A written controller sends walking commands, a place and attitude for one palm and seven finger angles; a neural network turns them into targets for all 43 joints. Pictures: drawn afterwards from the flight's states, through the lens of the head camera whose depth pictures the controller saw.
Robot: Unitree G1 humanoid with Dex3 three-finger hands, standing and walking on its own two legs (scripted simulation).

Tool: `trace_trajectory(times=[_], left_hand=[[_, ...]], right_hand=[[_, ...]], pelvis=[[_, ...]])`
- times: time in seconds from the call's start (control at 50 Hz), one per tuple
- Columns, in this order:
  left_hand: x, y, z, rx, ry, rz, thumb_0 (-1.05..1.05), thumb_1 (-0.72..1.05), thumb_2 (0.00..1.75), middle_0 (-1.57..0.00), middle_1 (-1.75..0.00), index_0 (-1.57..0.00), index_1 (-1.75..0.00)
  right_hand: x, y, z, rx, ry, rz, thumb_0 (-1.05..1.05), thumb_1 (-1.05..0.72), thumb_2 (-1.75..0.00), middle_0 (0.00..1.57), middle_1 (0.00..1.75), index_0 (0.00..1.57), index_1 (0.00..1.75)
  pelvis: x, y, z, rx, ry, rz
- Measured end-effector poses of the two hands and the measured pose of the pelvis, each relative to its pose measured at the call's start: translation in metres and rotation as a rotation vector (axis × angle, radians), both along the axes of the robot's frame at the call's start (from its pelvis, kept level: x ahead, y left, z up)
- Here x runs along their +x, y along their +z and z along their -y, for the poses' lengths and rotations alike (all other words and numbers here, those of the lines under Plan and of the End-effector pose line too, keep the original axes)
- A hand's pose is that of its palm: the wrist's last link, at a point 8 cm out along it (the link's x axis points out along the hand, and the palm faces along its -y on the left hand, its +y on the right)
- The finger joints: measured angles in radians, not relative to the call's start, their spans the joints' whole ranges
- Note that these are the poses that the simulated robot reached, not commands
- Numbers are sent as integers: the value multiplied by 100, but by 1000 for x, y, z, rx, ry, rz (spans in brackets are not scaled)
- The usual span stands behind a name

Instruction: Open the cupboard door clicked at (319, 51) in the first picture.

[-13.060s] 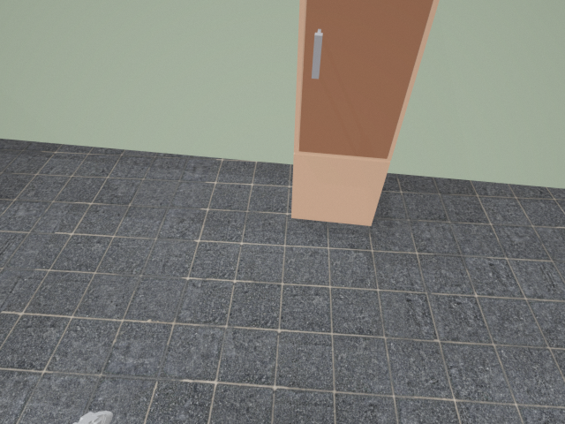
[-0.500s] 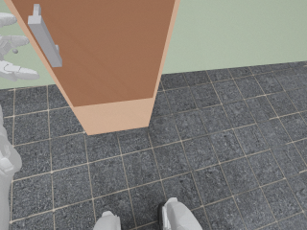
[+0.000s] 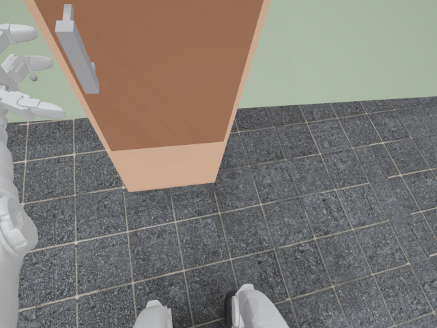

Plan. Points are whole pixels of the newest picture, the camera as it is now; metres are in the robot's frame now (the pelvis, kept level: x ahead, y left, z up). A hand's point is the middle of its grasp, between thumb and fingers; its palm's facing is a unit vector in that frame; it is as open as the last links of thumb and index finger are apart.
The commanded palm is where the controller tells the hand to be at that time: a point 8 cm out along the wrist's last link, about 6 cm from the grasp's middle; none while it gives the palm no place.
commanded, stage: move the hooked fingers beside the handle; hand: left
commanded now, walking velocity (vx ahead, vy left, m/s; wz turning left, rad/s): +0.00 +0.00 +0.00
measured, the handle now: (81, 52) +0.56 +0.19 +0.10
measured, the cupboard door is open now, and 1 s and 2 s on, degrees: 0 0 0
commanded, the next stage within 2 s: slide the fingers in behind the handle in 0.18 s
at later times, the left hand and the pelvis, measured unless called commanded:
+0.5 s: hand (41, 78) +0.51 +0.25 +0.09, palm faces +0.03 -1.00 +0.01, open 14.0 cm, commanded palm +0.49 +0.28 +0.09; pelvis -0.01 +0.00 +0.00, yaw +0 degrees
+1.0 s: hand (57, 82) +0.51 +0.22 +0.09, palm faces +0.10 -1.00 -0.01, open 14.4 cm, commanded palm +0.49 +0.24 +0.09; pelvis +0.00 +0.00 +0.00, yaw +1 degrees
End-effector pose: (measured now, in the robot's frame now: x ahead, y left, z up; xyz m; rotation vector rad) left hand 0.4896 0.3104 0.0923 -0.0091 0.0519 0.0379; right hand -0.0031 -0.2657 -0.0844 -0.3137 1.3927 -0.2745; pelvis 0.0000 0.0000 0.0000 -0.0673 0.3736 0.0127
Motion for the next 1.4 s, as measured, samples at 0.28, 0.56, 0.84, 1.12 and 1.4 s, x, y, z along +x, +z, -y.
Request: trace_trajectory(times=[0.28,0.56,0.84,1.12,1.4], left_hand=[[0,0,0,11,14,-4,-1,-50,30,-30,-120,-30,-120],[0,-3,16,5,-4,-2,-1,-50,30,-30,-120,-30,-120],[0,-6,26,4,26,9,-1,-50,30,-30,-120,-28,-121],[-8,1,57,33,2,28,-1,-50,30,-30,-120,-20,-119],[-3,0,78,33,16,22,-1,-50,30,-30,-120,-30,-122]], right_hand=[[-16,-4,-6,21,-22,-23,0,-91,-90,20,30,20,30],[-25,-1,-3,17,-28,-35,0,-91,-90,20,30,20,30],[-19,-6,-6,40,-16,-31,0,-91,-90,20,30,20,30],[-1,-12,-4,76,24,-4,0,-91,-90,20,30,20,30],[-5,-14,5,76,1,51,0,-91,-90,20,30,20,30]], pelvis=[[-4,-2,1,2,-6,-1],[-6,-1,1,3,-4,4],[-4,-1,1,4,1,1],[0,2,6,8,25,26],[-8,0,13,27,1,27]])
